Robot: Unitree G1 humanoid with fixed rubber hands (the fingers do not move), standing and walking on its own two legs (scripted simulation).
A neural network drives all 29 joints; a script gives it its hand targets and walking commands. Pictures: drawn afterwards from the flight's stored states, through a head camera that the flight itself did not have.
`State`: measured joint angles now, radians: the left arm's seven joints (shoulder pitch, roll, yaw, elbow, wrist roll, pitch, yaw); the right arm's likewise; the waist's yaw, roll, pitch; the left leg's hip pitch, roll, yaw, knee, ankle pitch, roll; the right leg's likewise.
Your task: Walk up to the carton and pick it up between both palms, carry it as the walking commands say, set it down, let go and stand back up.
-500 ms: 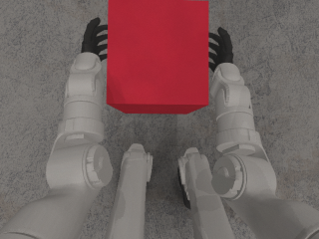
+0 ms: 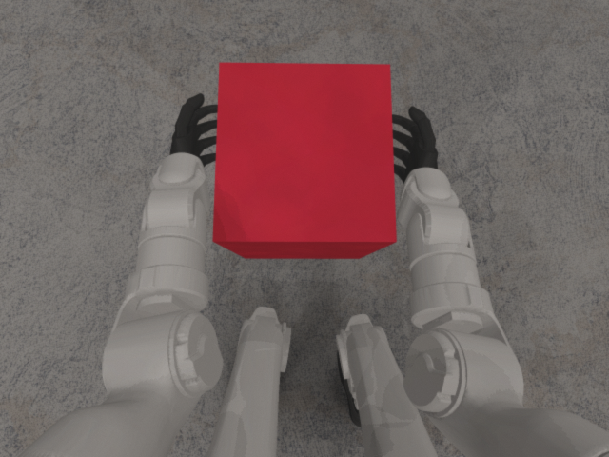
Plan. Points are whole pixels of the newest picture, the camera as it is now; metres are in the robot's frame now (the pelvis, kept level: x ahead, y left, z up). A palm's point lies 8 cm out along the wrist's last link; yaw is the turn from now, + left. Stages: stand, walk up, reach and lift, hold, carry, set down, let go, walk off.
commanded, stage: reach and lift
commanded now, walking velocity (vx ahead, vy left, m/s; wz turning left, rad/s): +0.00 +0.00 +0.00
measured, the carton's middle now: (303, 180) +0.46 +0.03 -0.13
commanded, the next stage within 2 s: none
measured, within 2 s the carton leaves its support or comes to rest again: neither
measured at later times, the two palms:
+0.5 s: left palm (176, 153) +0.43 +0.17 +0.02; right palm (451, 165) +0.43 -0.12 +0.02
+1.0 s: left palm (157, 146) +0.41 +0.17 +0.09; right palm (498, 160) +0.41 -0.13 +0.10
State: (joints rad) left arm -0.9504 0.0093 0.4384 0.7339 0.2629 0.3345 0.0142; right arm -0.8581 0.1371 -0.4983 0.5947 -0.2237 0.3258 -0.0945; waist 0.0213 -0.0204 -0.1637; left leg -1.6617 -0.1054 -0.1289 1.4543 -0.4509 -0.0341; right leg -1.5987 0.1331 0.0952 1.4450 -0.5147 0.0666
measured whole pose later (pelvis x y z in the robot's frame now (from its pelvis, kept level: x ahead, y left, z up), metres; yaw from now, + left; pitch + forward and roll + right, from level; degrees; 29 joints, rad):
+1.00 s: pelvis +0.04 -0.01 +0.13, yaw +2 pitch +24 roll -1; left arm -0.59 -0.11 0.42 0.61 0.30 0.32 -0.01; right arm -0.53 0.22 -0.45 0.51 -0.29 0.31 -0.05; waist 0.00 -0.02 -0.13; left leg -0.98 -0.08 -0.15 0.87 -0.30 -0.02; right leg -0.93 0.09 0.14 0.87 -0.35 0.03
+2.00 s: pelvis +0.06 -0.01 +0.19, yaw +2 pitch -3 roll +0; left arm -0.35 -0.16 0.30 0.40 0.30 0.62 0.03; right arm -0.36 0.18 -0.30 0.39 -0.29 0.62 0.00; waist -0.03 -0.02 -0.03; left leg -0.19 -0.06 -0.14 0.43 -0.18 0.00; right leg -0.14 0.05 0.16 0.43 -0.23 0.01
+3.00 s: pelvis +0.06 -0.01 +0.19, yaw +2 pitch -7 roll +0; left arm -0.30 -0.16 0.24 0.27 0.31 0.76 0.02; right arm -0.31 0.16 -0.22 0.29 -0.28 0.75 0.00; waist -0.01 -0.01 0.00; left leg -0.06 -0.05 -0.14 0.36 -0.17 -0.01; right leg -0.02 0.04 0.14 0.36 -0.21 0.01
